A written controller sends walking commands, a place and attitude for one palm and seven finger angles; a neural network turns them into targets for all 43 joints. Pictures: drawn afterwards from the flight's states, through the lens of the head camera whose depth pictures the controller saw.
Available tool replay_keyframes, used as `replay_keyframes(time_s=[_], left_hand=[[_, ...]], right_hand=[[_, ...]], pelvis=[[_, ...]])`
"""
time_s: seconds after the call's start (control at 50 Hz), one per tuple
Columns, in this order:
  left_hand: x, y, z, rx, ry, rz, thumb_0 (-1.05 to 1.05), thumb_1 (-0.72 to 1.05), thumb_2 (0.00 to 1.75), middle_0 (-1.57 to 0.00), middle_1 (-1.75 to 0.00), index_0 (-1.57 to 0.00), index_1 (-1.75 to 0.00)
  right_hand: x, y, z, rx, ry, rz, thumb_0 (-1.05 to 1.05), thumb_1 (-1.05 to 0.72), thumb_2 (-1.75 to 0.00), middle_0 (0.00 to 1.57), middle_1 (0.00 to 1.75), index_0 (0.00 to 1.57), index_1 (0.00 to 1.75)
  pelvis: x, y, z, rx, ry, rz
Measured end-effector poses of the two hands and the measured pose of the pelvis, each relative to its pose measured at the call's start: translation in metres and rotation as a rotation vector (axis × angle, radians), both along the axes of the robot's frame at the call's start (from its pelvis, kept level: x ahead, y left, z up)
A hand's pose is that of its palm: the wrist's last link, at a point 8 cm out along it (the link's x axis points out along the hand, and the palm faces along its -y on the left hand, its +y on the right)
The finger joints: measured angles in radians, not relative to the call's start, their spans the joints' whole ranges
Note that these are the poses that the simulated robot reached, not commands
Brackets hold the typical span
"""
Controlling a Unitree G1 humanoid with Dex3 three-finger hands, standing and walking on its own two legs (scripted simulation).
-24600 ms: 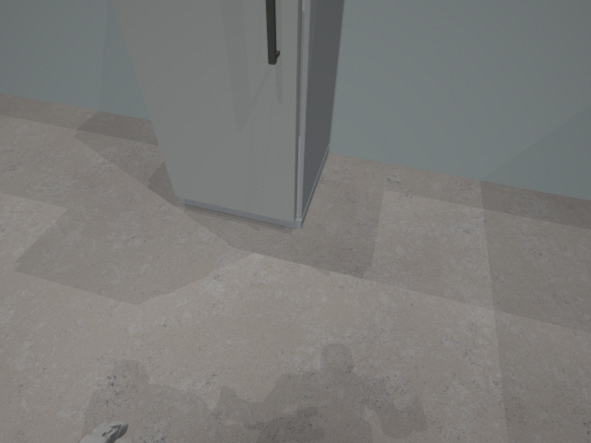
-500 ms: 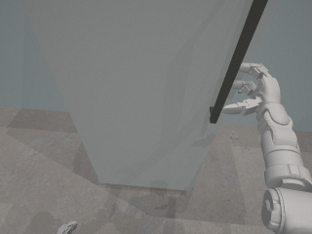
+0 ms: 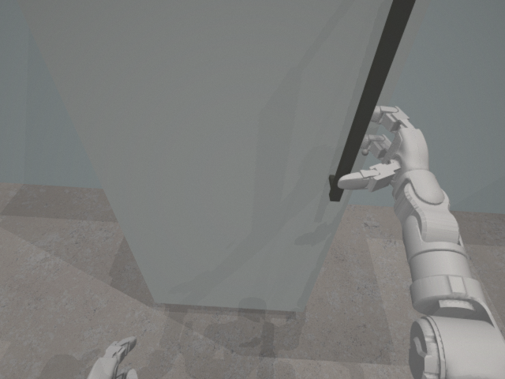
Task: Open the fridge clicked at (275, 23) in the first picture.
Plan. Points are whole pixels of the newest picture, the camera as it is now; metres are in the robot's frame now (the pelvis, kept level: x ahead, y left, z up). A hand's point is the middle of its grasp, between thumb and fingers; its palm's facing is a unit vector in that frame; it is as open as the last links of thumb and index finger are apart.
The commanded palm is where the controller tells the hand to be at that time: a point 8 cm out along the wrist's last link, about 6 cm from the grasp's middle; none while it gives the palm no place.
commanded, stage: slide the fingers in behind the handle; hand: right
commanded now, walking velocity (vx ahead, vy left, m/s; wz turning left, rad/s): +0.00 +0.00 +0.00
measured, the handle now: (365, 92) +0.48 -0.12 +0.25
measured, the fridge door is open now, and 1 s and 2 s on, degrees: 0 0 0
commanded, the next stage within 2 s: grip the handle and tug to test in 0.98 s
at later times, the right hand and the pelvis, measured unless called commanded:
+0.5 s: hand (355, 153) +0.43 -0.12 +0.17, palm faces +0.00 +1.00 +0.01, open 14.0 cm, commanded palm +0.40 -0.17 +0.18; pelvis +0.00 +0.01 +0.00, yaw +0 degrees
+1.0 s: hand (357, 154) +0.42 -0.12 +0.18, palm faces +0.00 +1.00 +0.02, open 14.0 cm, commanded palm +0.39 -0.17 +0.18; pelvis +0.00 +0.01 +0.00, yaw +0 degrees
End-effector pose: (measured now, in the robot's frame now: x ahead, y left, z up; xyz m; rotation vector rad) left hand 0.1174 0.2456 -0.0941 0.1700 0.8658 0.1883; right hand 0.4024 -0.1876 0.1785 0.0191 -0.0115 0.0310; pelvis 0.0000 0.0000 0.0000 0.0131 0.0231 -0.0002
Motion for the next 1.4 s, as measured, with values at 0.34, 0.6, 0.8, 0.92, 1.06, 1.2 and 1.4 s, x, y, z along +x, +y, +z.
replay_keyframes(time_s=[0.34,0.6,0.8,0.92,1.06,1.2,1.4], left_hand=[[-0.013,0.001,-0.004,-0.005,0.040,0.010,0.02,0.91,0.90,-0.20,-0.30,-0.20,-0.30],[-0.018,0.008,-0.004,-0.001,0.039,0.018,0.02,0.91,0.90,-0.20,-0.30,-0.20,-0.30],[-0.016,0.009,-0.003,-0.007,0.027,0.020,0.02,0.91,0.90,-0.20,-0.30,-0.20,-0.30],[-0.011,0.009,-0.003,-0.007,0.026,0.007,0.02,0.91,0.90,-0.20,-0.30,-0.20,-0.30],[-0.006,0.010,0.001,-0.001,0.008,0.007,0.02,0.91,0.90,-0.20,-0.30,-0.20,-0.30],[-0.004,0.008,0.002,0.002,0.001,0.001,0.02,0.91,0.90,-0.20,-0.30,-0.20,-0.30],[-0.008,0.003,-0.001,0.000,0.020,0.006,0.02,0.91,0.90,-0.20,-0.30,-0.20,-0.30]], right_hand=[[-0.001,0.006,-0.002,-0.006,0.017,-0.019,-0.01,0.50,-0.30,0.30,1.20,0.30,1.20],[0.002,0.020,0.002,-0.003,-0.017,-0.010,-0.01,0.50,-0.30,0.30,1.20,0.30,1.20],[-0.001,0.013,-0.004,-0.014,0.011,-0.044,-0.01,0.50,-0.30,0.30,1.20,0.30,1.20],[-0.005,0.015,0.001,-0.010,-0.016,-0.024,-0.01,0.50,-0.30,0.30,1.20,0.30,1.20],[-0.005,0.009,-0.004,0.001,0.020,-0.041,-0.01,0.50,-0.30,0.30,1.20,0.30,1.20],[-0.008,0.005,0.000,-0.003,-0.010,-0.033,-0.01,0.46,-0.32,0.30,1.21,0.29,1.19],[0.000,0.015,-0.002,0.006,0.009,-0.011,-0.01,0.13,-0.46,0.34,1.26,0.34,1.24]], pelvis=[[-0.001,0.003,0.001,-0.002,-0.012,0.002],[-0.003,0.006,0.001,-0.004,-0.007,0.007],[-0.003,0.010,0.002,-0.005,-0.014,0.009],[-0.002,0.010,0.002,-0.004,-0.015,0.004],[-0.003,0.011,0.002,-0.005,-0.015,0.006],[-0.003,0.009,0.001,-0.002,-0.017,0.001],[-0.003,0.004,0.001,-0.002,-0.008,0.003]])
